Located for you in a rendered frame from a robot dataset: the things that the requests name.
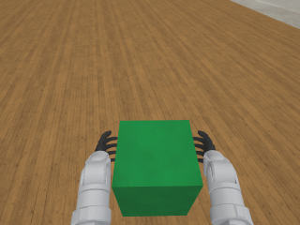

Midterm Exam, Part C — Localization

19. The right robot hand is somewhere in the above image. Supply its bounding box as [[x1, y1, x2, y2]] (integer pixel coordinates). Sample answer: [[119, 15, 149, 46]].
[[192, 130, 216, 163]]

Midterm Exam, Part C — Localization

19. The robot left forearm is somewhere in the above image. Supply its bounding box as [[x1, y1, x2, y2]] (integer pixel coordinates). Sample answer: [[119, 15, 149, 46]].
[[70, 150, 112, 225]]

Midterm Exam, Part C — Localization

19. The left robot hand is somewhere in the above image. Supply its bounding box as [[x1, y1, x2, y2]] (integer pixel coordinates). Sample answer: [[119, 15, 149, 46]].
[[95, 130, 118, 162]]

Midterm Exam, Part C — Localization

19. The robot right forearm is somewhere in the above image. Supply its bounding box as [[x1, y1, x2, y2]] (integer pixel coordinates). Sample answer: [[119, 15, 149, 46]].
[[202, 150, 254, 225]]

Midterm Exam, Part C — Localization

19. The carton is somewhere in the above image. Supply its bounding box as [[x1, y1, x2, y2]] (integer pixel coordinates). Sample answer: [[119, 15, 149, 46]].
[[112, 120, 203, 217]]

